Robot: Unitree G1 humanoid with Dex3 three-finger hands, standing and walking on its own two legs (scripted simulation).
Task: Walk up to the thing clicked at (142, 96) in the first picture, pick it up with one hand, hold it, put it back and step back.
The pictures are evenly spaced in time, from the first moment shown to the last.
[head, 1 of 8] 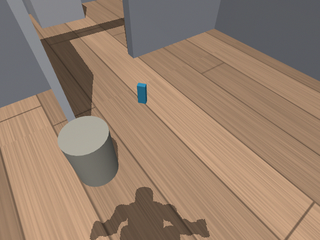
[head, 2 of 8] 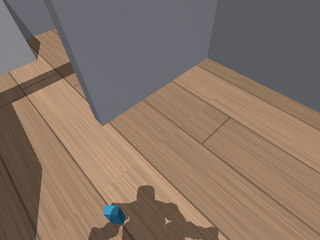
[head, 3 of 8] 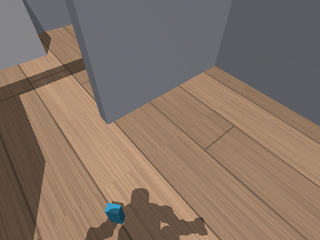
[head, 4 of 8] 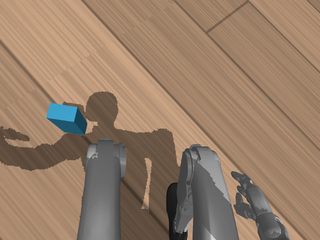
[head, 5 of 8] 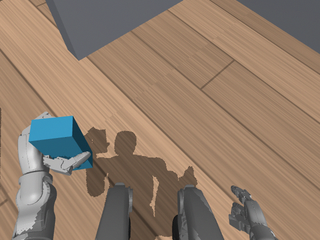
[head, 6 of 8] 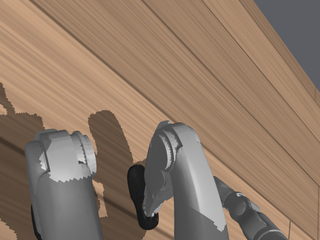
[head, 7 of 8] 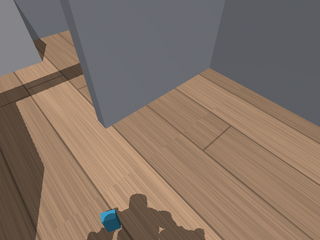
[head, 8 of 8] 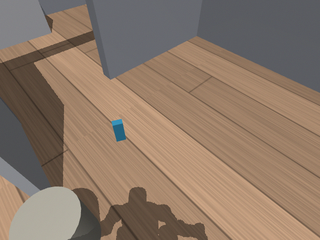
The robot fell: no
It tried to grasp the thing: yes
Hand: left
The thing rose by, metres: 0.65
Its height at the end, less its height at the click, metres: +0.00
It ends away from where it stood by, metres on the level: 0.04
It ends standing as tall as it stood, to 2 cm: yes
